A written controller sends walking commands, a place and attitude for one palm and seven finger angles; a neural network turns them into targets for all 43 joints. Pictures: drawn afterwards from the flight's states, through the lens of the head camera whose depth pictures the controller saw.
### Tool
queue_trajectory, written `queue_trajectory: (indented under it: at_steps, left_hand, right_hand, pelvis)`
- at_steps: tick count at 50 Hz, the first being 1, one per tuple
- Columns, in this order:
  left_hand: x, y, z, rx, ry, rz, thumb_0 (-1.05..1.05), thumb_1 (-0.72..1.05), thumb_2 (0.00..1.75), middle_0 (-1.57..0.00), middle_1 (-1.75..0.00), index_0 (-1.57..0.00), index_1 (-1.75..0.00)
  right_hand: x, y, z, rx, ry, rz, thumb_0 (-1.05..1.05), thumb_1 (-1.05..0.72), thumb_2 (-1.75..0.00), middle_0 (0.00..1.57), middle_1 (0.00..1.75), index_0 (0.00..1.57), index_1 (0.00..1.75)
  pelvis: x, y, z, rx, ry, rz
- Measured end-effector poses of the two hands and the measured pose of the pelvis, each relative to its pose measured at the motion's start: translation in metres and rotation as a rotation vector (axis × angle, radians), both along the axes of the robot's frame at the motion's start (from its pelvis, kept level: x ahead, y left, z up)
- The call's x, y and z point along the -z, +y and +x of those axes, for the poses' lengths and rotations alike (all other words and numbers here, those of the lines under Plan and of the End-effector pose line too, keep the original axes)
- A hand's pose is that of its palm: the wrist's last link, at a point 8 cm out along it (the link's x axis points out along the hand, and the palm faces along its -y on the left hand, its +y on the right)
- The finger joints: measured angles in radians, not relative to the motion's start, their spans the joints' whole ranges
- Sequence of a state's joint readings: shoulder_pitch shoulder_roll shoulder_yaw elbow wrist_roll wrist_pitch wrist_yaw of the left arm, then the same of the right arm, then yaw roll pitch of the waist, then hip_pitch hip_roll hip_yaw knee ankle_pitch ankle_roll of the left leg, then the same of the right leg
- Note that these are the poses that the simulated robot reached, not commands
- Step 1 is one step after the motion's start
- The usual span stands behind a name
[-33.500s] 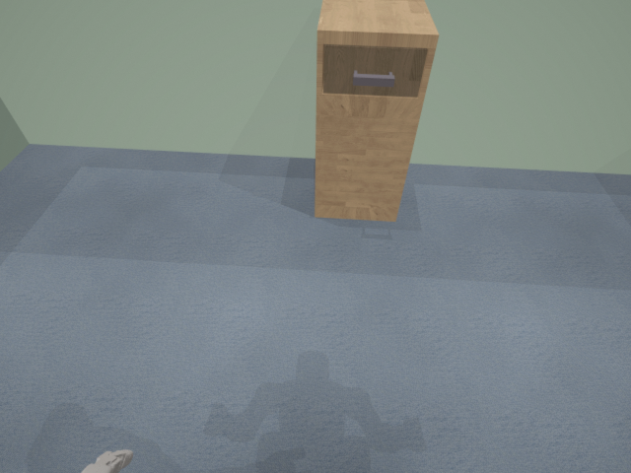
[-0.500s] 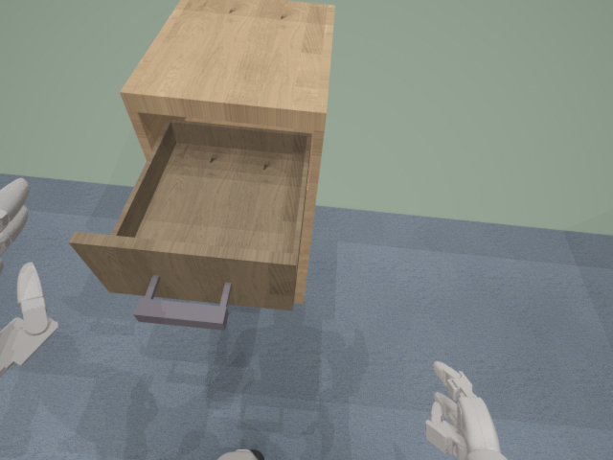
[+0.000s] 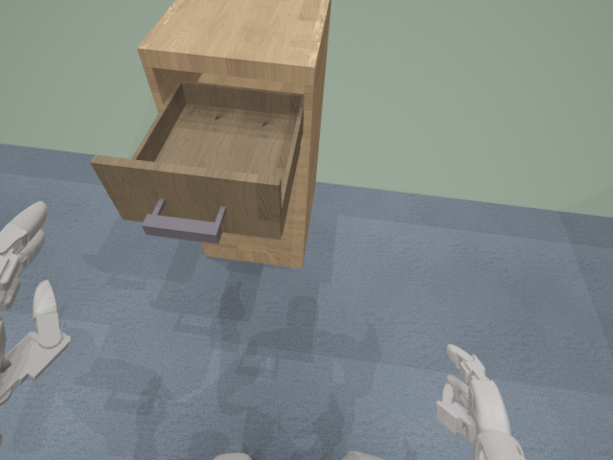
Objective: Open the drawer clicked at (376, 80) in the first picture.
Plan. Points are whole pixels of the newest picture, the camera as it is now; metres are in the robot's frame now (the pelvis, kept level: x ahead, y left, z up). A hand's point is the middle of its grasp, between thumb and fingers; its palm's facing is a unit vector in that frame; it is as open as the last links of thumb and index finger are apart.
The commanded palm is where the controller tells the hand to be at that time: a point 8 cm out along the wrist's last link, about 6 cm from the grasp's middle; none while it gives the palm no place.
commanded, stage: stop stepping back and stand still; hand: left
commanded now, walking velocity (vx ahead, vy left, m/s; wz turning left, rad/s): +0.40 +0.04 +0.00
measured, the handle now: (187, 218) +0.50 +0.24 -0.07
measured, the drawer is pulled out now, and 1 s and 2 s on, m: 0.30 0.30 0.30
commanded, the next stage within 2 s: let the arm hang, fingers relaxed in 0.80 s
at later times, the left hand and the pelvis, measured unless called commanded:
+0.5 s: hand out of the picture +0.08 +0.20 +0.18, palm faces +0.37 -0.75 -0.54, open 7.4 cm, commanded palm +0.04 +0.25 +0.19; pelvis -0.09 -0.04 -0.01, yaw +1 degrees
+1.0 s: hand out of the picture +0.10 +0.20 +0.06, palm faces +0.24 -0.84 -0.49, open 7.4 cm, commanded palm none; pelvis -0.10 -0.04 +0.00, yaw +4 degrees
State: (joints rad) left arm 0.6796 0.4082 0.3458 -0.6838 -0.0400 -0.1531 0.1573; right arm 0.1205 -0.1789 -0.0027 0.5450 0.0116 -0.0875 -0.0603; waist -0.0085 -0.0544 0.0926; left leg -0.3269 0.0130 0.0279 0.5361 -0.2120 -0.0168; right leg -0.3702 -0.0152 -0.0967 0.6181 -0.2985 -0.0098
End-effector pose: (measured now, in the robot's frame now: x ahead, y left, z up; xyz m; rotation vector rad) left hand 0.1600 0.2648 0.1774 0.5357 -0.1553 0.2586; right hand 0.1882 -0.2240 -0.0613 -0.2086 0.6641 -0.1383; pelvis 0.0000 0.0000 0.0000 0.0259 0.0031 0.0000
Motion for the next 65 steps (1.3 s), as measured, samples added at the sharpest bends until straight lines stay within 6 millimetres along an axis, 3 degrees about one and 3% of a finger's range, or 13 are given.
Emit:
queue_trajectory:
  at_steps: [7, 12, 16, 22, 28, 39, 45, 47, 51, 54, 57, 60, 65]
  left_hand:
    - [-0.035, -0.011, -0.051, -0.013, -0.173, 0.043, 0.01, 0.89, 0.90, -0.22, -0.30, -0.22, -0.30]
    - [-0.016, 0.005, -0.061, -0.089, -0.154, -0.025, 0.01, 0.89, 0.90, -0.21, -0.30, -0.21, -0.30]
    - [0.001, -0.001, -0.075, -0.070, -0.097, -0.034, 0.01, 0.89, 0.90, -0.21, -0.30, -0.21, -0.30]
    - [-0.014, -0.024, -0.106, -0.018, -0.070, 0.043, 0.01, 0.89, 0.90, -0.21, -0.30, -0.21, -0.30]
    - [-0.027, -0.033, -0.118, -0.062, -0.151, 0.104, 0.01, 0.89, 0.90, -0.21, -0.30, -0.21, -0.30]
    - [-0.013, -0.057, -0.125, -0.045, -0.059, -0.024, 0.01, 0.89, 0.90, -0.21, -0.30, -0.21, -0.30]
    - [-0.020, -0.048, -0.123, -0.043, -0.110, 0.015, 0.01, 0.89, 0.90, -0.22, -0.30, -0.22, -0.30]
    - [0.003, -0.040, -0.112, -0.043, -0.035, 0.033, 0.01, 0.89, 0.90, -0.21, -0.30, -0.21, -0.30]
    - [0.121, -0.020, -0.099, -0.166, 0.438, -0.137, 0.00, 0.90, 0.90, -0.20, -0.30, -0.20, -0.30]
    - [0.208, -0.033, -0.124, -0.215, 0.778, -0.277, 0.00, 0.91, 0.90, -0.20, -0.30, -0.20, -0.30]
    - [0.272, -0.058, -0.168, -0.220, 1.042, -0.401, 0.01, 0.91, 0.90, -0.20, -0.30, -0.20, -0.30]
    - [0.307, -0.083, -0.216, -0.246, 1.244, -0.516, 0.01, 0.92, 0.90, -0.20, -0.30, -0.20, -0.30]
    - [0.314, -0.072, -0.276, -0.355, 1.406, -0.549, -0.01, 0.99, 0.90, -0.21, -0.30, -0.21, -0.30]
  right_hand:
    - [0.009, -0.005, -0.057, -0.012, 0.049, 0.026, 0.02, -0.90, -0.89, 0.21, 0.30, 0.20, 0.30]
    - [0.007, -0.021, -0.098, 0.031, 0.071, -0.013, 0.02, -0.90, -0.89, 0.21, 0.30, 0.20, 0.30]
    - [0.007, -0.031, -0.128, 0.050, 0.047, -0.038, 0.02, -0.90, -0.89, 0.21, 0.30, 0.20, 0.30]
    - [0.019, -0.039, -0.160, 0.062, 0.077, 0.011, 0.02, -0.90, -0.89, 0.20, 0.30, 0.20, 0.30]
    - [0.044, -0.052, -0.162, 0.017, 0.151, 0.037, 0.02, -0.90, -0.89, 0.21, 0.30, 0.20, 0.30]
    - [-0.004, -0.079, -0.146, 0.034, 0.056, -0.027, 0.02, -0.90, -0.89, 0.21, 0.30, 0.20, 0.30]
    - [-0.005, -0.079, -0.128, 0.003, 0.030, -0.072, 0.02, -0.90, -0.89, 0.20, 0.30, 0.20, 0.30]
    - [0.006, -0.076, -0.123, -0.045, 0.038, -0.045, 0.01, -0.90, -0.89, 0.20, 0.30, 0.20, 0.30]
    - [0.041, -0.068, -0.127, -0.072, 0.153, 0.016, 0.01, -0.90, -0.89, 0.20, 0.30, 0.20, 0.30]
    - [0.056, -0.057, -0.147, -0.057, 0.246, 0.045, 0.01, -0.91, -0.89, 0.20, 0.30, 0.20, 0.30]
    - [0.062, -0.048, -0.177, -0.031, 0.354, 0.045, 0.01, -0.91, -0.89, 0.20, 0.30, 0.20, 0.30]
    - [0.064, -0.041, -0.215, -0.013, 0.484, 0.035, 0.01, -0.91, -0.89, 0.20, 0.30, 0.20, 0.30]
    - [0.061, -0.045, -0.270, 0.024, 0.681, -0.002, 0.01, -0.93, -0.89, 0.21, 0.30, 0.20, 0.30]
  pelvis:
    - [-0.003, -0.011, -0.031, 0.001, -0.017, 0.014]
    - [-0.006, -0.010, -0.052, -0.001, 0.016, 0.011]
    - [0.000, -0.011, -0.076, -0.009, -0.017, 0.011]
    - [-0.002, -0.026, -0.083, -0.016, -0.028, 0.006]
    - [0.005, -0.044, -0.100, -0.035, -0.043, -0.012]
    - [-0.017, -0.058, -0.102, -0.030, -0.001, 0.033]
    - [-0.009, -0.052, -0.102, -0.046, -0.004, -0.008]
    - [-0.005, -0.049, -0.102, -0.061, 0.001, -0.006]
    - [0.002, -0.043, -0.102, -0.068, 0.003, -0.007]
    - [0.005, -0.043, -0.102, -0.064, -0.020, -0.008]
    - [0.006, -0.043, -0.104, -0.060, -0.047, -0.014]
    - [0.001, -0.042, -0.106, -0.058, -0.052, -0.017]
    - [-0.008, -0.040, -0.109, -0.057, -0.033, -0.029]
